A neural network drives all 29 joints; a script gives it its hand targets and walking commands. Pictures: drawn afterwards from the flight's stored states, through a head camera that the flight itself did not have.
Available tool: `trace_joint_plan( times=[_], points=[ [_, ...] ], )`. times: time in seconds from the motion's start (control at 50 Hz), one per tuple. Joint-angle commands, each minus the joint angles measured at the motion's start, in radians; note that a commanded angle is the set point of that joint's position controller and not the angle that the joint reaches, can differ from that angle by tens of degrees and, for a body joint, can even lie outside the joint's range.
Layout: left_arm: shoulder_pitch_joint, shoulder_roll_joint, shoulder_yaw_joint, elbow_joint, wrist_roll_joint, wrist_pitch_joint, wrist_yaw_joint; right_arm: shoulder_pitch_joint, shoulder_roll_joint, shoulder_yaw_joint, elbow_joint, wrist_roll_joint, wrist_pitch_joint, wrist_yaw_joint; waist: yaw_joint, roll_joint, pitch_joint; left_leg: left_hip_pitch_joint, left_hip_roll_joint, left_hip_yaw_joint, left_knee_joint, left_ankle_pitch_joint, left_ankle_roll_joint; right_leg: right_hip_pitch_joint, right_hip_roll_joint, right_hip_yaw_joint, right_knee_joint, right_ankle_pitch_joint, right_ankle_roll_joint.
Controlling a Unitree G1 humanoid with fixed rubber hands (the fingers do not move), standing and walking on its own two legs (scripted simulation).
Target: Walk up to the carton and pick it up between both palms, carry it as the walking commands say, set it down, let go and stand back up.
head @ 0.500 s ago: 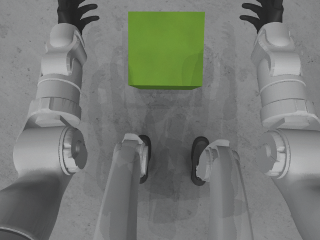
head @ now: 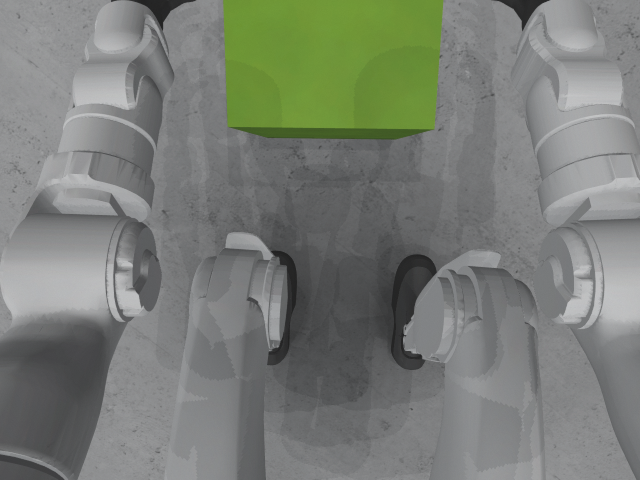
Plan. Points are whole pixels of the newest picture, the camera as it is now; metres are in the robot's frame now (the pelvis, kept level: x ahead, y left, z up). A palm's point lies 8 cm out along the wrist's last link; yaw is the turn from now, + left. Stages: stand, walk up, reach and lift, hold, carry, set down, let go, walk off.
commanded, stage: reach and lift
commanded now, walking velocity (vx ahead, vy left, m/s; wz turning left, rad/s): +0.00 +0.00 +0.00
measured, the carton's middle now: (332, 53) +0.53 +0.05 -0.30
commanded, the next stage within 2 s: none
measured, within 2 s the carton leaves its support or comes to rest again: leaves its support in 1.84 s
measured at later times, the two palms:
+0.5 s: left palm (178, 31) +0.53 +0.22 -0.23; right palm (507, 31) +0.55 -0.15 -0.23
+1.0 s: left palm (196, 29) +0.53 +0.20 -0.23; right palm (480, 27) +0.55 -0.11 -0.23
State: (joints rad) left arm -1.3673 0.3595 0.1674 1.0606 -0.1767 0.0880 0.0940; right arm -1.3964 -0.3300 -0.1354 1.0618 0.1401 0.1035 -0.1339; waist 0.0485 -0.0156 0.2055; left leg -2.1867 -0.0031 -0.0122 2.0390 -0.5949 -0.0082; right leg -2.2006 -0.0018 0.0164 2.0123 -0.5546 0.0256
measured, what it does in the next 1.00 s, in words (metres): stands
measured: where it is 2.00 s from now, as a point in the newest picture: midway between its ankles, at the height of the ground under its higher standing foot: (341, 328)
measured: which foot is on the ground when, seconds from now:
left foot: down 0.00-1.00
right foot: down 0.00-1.00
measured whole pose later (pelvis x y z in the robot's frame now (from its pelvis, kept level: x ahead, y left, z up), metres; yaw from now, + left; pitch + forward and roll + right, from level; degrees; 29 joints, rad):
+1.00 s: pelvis -0.01 +0.00 -0.05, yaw +1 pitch +36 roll -1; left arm -1.56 0.35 0.07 1.20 -0.24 0.04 0.12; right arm -1.58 -0.32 -0.04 1.20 0.21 0.05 -0.14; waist 0.04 -0.01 0.43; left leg -2.25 -0.02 -0.01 2.20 -0.58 -0.01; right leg -2.26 0.00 0.02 2.18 -0.55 0.03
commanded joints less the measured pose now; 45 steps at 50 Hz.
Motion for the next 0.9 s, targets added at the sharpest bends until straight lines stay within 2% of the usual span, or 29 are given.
trace_joint_plan(
  times=[0.0,0.24,0.34,0.4,0.52,0.7,0.88],
  points=[
    [-0.268,0.138,-0.010,-0.074,-0.016,-0.030,0.003,-0.284,-0.114,0.006,-0.075,0.017,-0.030,0.000,0.025,-0.011,-1.168,0.549,-0.031,0.048,-0.145,0.394,-0.035,0.650,0.058,-0.054,-0.062,0.343,0.012],
    [-0.398,0.177,-0.072,0.018,-0.074,-0.054,0.005,-0.396,-0.168,0.051,0.019,0.078,-0.060,0.004,0.015,0.014,-1.082,0.528,-0.015,0.025,-0.041,0.370,-0.040,0.569,0.035,-0.047,0.052,0.301,0.009],
    [-0.435,0.186,-0.104,0.000,-0.112,-0.055,0.014,-0.437,-0.189,0.081,0.002,0.110,-0.064,-0.001,0.014,0.017,-1.151,0.574,-0.013,0.029,-0.012,0.385,-0.038,0.611,0.030,-0.053,0.081,0.311,0.003],
    [-0.440,0.187,-0.108,-0.005,-0.124,-0.055,0.016,-0.441,-0.187,0.092,-0.001,0.110,-0.062,-0.003,0.011,-0.004,-1.136,0.560,-0.015,0.030,-0.005,0.385,-0.036,0.614,0.031,-0.055,0.089,0.316,0.002],
    [-0.403,0.179,-0.094,0.038,-0.105,-0.056,0.014,-0.419,-0.166,0.097,0.008,0.115,-0.060,0.001,0.029,-0.015,-1.079,0.528,-0.016,0.034,-0.006,0.373,-0.032,0.582,0.034,-0.051,0.082,0.303,0.008],
    [-0.406,0.147,-0.088,0.047,-0.089,-0.061,0.001,-0.407,-0.137,0.079,0.045,0.089,-0.064,0.006,0.010,0.003,-1.026,0.485,-0.021,0.030,-0.023,0.358,-0.037,0.552,0.038,-0.043,0.067,0.302,0.009],
    [-0.444,0.101,-0.097,0.046,-0.068,-0.063,0.008,-0.447,-0.092,0.087,0.048,0.071,-0.069,-0.003,0.008,0.007,-1.028,0.501,-0.037,0.034,-0.032,0.351,-0.038,0.569,0.053,-0.049,0.059,0.295,0.009]
  ],
)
